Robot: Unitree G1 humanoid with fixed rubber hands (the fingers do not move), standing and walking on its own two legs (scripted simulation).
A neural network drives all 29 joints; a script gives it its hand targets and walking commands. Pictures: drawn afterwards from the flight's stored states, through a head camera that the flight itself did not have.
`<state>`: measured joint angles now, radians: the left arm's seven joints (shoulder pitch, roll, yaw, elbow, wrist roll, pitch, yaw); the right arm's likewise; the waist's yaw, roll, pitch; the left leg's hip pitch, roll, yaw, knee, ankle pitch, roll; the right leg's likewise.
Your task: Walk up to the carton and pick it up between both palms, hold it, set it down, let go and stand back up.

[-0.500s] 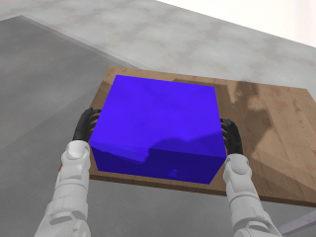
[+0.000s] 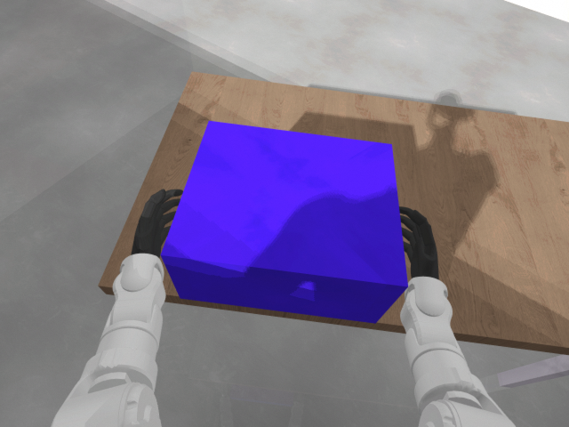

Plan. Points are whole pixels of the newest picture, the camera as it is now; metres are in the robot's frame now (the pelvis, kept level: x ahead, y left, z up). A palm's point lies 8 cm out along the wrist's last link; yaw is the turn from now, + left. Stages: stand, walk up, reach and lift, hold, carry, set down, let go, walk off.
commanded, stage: set down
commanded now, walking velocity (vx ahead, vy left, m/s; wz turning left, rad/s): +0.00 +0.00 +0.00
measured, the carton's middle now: (289, 218) +0.44 -0.01 -0.02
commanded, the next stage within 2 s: none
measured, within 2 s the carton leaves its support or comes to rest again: rests again in 1.34 s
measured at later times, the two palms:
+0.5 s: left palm (162, 258) +0.38 +0.19 -0.05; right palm (412, 270) +0.36 -0.21 -0.03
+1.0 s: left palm (170, 263) +0.39 +0.19 -0.09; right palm (407, 273) +0.37 -0.22 -0.07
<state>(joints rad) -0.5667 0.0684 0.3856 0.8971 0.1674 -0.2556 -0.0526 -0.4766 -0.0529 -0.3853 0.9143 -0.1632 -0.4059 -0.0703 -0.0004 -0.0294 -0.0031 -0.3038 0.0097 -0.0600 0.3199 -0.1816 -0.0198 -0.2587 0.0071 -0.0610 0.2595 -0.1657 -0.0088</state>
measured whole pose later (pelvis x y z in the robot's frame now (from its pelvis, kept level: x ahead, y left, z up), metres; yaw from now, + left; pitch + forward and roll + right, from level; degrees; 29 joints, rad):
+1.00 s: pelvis -0.02 +0.01 -0.03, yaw -2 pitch +33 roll -3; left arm -0.78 0.14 0.27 1.29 0.07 -0.59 0.06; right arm -0.72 -0.20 -0.47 1.29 -0.19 -0.62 0.01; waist 0.00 -0.03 -0.21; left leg -0.93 0.02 -0.06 0.57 -0.21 -0.02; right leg -0.87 0.02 -0.06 0.45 -0.17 -0.01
